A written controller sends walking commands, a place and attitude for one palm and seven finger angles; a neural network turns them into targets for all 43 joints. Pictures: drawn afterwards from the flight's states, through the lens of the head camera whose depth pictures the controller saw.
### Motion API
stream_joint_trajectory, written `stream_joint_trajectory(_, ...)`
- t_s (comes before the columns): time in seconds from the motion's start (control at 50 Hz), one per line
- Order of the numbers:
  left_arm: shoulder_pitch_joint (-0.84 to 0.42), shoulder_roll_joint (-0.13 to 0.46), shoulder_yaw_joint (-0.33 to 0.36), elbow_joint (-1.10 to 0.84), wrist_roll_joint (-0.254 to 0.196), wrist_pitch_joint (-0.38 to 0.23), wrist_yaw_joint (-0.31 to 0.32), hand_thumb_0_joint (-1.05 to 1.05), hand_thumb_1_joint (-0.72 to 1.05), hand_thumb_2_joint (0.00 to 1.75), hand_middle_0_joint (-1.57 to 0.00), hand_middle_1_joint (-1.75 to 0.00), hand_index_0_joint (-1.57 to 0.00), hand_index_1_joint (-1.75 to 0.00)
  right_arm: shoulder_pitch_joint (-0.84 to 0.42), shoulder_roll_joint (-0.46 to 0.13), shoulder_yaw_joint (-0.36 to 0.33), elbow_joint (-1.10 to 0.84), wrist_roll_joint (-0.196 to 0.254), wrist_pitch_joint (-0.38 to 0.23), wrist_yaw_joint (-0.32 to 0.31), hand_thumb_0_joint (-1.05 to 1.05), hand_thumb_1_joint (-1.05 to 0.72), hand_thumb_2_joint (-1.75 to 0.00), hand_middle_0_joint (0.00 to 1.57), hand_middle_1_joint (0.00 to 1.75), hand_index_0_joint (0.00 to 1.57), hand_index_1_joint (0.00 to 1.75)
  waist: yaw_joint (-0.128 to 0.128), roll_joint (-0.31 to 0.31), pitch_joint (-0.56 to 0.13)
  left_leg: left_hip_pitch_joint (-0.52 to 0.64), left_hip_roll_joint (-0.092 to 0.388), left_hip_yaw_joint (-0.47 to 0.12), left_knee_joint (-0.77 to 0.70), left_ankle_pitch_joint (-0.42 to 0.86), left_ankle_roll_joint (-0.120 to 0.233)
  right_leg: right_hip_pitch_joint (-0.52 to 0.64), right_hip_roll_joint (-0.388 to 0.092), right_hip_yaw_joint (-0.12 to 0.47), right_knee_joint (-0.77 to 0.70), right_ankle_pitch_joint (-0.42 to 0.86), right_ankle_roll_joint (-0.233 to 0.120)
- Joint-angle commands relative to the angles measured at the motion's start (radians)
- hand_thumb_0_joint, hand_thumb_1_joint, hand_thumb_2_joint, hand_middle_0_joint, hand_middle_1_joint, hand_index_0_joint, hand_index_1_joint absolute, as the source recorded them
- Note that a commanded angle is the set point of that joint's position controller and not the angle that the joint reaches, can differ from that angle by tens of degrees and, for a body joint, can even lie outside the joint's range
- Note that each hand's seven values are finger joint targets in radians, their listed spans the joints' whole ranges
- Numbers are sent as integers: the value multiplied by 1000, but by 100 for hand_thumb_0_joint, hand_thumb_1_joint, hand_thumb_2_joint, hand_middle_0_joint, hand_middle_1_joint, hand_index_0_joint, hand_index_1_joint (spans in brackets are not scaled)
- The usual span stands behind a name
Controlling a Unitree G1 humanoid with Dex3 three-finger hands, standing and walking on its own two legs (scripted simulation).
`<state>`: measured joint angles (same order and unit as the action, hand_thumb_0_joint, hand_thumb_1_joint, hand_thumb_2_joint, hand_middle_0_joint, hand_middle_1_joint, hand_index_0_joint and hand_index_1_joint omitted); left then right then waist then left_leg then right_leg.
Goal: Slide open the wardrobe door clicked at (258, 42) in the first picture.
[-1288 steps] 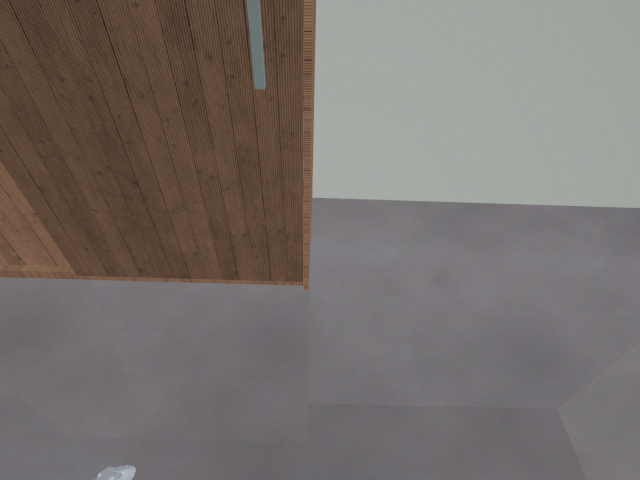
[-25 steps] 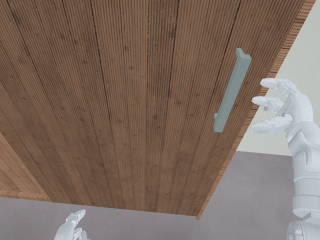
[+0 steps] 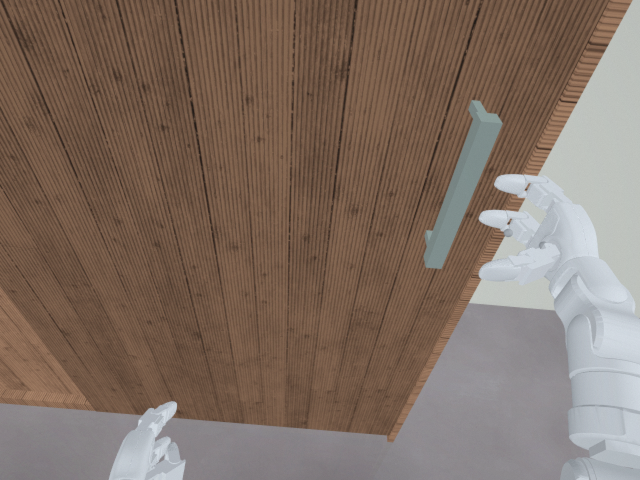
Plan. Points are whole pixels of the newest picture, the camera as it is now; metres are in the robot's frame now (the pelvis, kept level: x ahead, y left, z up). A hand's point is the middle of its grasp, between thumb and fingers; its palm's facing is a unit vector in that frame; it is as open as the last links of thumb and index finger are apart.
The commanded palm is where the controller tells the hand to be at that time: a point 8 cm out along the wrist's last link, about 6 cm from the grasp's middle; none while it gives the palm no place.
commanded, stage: move the hooked fingers beside the handle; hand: right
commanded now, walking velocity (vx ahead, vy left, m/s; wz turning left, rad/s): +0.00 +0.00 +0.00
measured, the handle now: (452, 191) +0.44 -0.14 +0.19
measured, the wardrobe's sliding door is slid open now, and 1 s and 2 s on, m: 0.00 0.00 0.00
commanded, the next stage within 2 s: feel for the door with the fingertips in 1.80 s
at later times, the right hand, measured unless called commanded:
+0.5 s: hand (512, 228) +0.37 -0.19 +0.19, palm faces +0.04 +1.00 +0.00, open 14.0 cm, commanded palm +0.35 -0.25 +0.20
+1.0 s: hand (531, 216) +0.36 -0.20 +0.21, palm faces +0.06 +1.00 -0.03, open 14.0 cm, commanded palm +0.34 -0.25 +0.19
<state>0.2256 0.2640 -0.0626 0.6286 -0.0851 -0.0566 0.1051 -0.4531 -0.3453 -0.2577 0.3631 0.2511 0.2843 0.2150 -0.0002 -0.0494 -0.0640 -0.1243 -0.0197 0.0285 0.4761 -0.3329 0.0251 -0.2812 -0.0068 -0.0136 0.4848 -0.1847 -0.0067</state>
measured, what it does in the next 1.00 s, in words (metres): stands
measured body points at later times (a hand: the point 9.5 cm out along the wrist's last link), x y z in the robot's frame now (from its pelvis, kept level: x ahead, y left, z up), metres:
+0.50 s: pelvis +0.00 +0.00 +0.00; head -0.02 +0.02 +0.45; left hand +0.16 +0.25 -0.09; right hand +0.36 -0.25 +0.19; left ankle -0.05 +0.10 -0.74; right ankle +0.05 -0.12 -0.74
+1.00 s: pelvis +0.00 +0.00 +0.00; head -0.04 +0.02 +0.45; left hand +0.16 +0.25 -0.09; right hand +0.36 -0.26 +0.22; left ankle -0.05 +0.10 -0.74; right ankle +0.05 -0.12 -0.74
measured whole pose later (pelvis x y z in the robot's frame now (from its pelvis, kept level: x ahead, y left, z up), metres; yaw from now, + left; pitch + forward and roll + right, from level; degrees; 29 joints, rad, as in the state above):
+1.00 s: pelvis +0.00 +0.00 +0.00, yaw +0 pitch -2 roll +0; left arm 0.23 0.26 -0.06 0.64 -0.09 -0.05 0.11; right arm -0.46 -0.39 -0.29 0.33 0.24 0.26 0.20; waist 0.00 -0.04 -0.07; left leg -0.10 -0.03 0.03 0.47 -0.33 0.03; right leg -0.26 -0.02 -0.01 0.49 -0.19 0.00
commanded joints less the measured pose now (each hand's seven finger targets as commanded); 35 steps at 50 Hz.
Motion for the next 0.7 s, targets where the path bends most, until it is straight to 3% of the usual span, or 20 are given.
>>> stream_joint_trajectory(0.0,-118,115,52,-167,7,-54,8,0,90,90,-20,-30,-20,-30,-494,-300,-133,-330,-4,-121,-38,0,50,-30,30,120,30,120,-7,14,-235,-108,4,-16,-83,334,-12,262,15,24,-17,171,-45)
stream_joint_trajectory(0.02,-116,118,52,-163,8,-54,9,0,90,90,-20,-30,-20,-30,-502,-345,-160,-350,-8,-143,-48,0,50,-30,30,120,30,120,-6,26,-243,-101,2,-17,-88,339,-14,266,10,22,-13,179,-47)
stream_joint_trajectory(0.04,-121,114,50,-160,10,-55,12,0,90,90,-20,-30,-20,-30,-529,-326,-143,-366,-11,-157,-48,0,50,-30,30,120,30,120,0,-20,-256,-93,6,-22,-83,350,-11,281,13,21,-13,189,-47)
stream_joint_trajectory(0.08,-115,112,47,-149,10,-57,15,0,90,90,-20,-30,-20,-30,-528,-305,-126,-333,-11,-167,-38,0,50,-30,30,120,30,120,10,-51,-241,-105,2,-16,-83,354,-7,293,12,23,-10,196,-43)
stream_joint_trajectory(0.12,-110,118,51,-145,4,-58,18,0,90,90,-20,-30,-20,-30,-487,-271,-93,-279,0,-154,-13,0,50,-30,30,120,30,120,17,-14,-225,-111,-1,-13,-90,361,-11,287,13,19,-5,190,-48)
stream_joint_trajectory(0.14,-110,119,51,-141,1,-57,20,0,90,90,-20,-30,-20,-30,-456,-254,-78,-232,3,-132,2,0,50,-30,30,120,30,120,15,-25,-201,-121,3,-14,-88,362,-12,271,14,22,-7,178,-47)
stream_joint_trajectory(0.22,-96,133,59,-145,-11,-53,18,0,90,90,-20,-30,-20,-30,-335,-179,-21,-92,26,-50,54,0,50,-30,30,120,30,120,15,61,-133,-161,2,-3,-94,348,-22,221,18,22,-6,140,-47)
stream_joint_trajectory(0.24,-95,136,61,-149,-12,-51,15,0,90,90,-20,-30,-20,-30,-337,-207,-40,-112,26,-43,56,0,50,-30,30,120,30,120,8,69,-147,-153,7,-1,-86,349,-21,211,15,27,-8,141,-45)
stream_joint_trajectory(0.3,-104,132,63,-167,-9,-52,10,0,90,90,-20,-30,-20,-30,-374,-218,-55,-197,29,-52,42,0,50,-30,30,120,30,120,1,76,-188,-150,6,-2,-76,348,-18,225,16,32,-4,153,-45)
stream_joint_trajectory(0.32,-109,130,64,-172,-8,-56,9,0,90,90,-20,-30,-20,-30,-400,-247,-78,-253,35,-81,25,0,50,-30,30,120,30,120,1,87,-209,-134,2,-3,-78,363,-21,239,18,27,0,169,-49)
stream_joint_trajectory(0.34,-114,127,63,-176,-3,-58,7,0,90,90,-20,-30,-20,-30,-444,-281,-107,-317,26,-103,9,0,50,-30,30,120,30,120,-8,47,-248,-114,4,-10,-71,366,-16,251,18,32,-2,182,-48)
stream_joint_trajectory(0.4,-111,118,54,-164,7,-63,7,0,90,90,-20,-30,-20,-30,-524,-317,-146,-376,12,-161,-34,0,50,-30,30,120,30,120,0,24,-269,-102,1,-13,-70,355,-12,274,16,31,-4,190,-47)
stream_joint_trajectory(0.42,-108,119,55,-159,8,-64,10,0,90,90,-20,-30,-20,-30,-519,-367,-185,-389,10,-182,-49,0,50,-30,30,120,30,120,-5,24,-281,-89,-3,-13,-76,355,-13,280,13,27,-3,198,-49)
stream_joint_trajectory(0.5,-110,115,49,-137,7,-57,15,0,90,90,-20,-30,-20,-30,-462,-276,-108,-263,-14,-146,-43,0,50,-30,30,120,30,120,5,-44,-195,-130,-1,-11,-88,309,-7,269,10,24,-18,161,-41)
stream_joint_trajectory(0.52,-105,120,53,-141,3,-56,14,0,90,90,-20,-30,-20,-30,-425,-246,-83,-237,-9,-128,-31,0,50,-30,30,120,30,120,4,-23,-200,-122,-4,-6,-90,321,-8,268,12,21,-14,168,-44)
stream_joint_trajectory(0.56,-105,124,52,-143,-5,-45,15,0,90,90,-20,-30,-20,-30,-346,-187,-31,-132,-1,-61,0,0,50,-30,30,120,30,120,8,12,-123,-158,1,-3,-98,295,-14,221,10,23,-23,121,-42)
stream_joint_trajectory(0.6,-98,135,55,-145,-11,-38,16,0,90,90,-20,-30,-20,-30,-336,-176,-11,-77,9,-18,27,0,50,-30,30,120,30,120,14,74,-84,-185,1,1,-105,268,-19,190,8,29,-26,87,-42)
stream_joint_trajectory(0.64,-106,134,59,-161,-13,-42,13,0,90,90,-20,-30,-20,-30,-359,-159,1,-139,22,-20,32,0,50,-30,30,120,30,120,12,82,-119,-176,3,1,-99,287,-19,209,11,30,-20,105,-46)
stream_joint_trajectory(0.66,-107,133,61,-166,-10,-45,12,0,90,90,-20,-30,-20,-30,-360,-200,-42,-169,23,-30,25,0,50,-30,30,120,30,120,1,90,-152,-162,2,-1,-91,296,-18,216,10,33,-16,117,-44)
stream_joint_trajectory(0.68,-117,127,60,-176,-8,-48,10,0,90,90,-20,-30,-20,-30,-396,-189,-31,-242,22,-52,18,0,50,-30,30,120,30,120,1,62,-188,-153,3,-2,-85,302,-14,238,12,31,-14,134,-45)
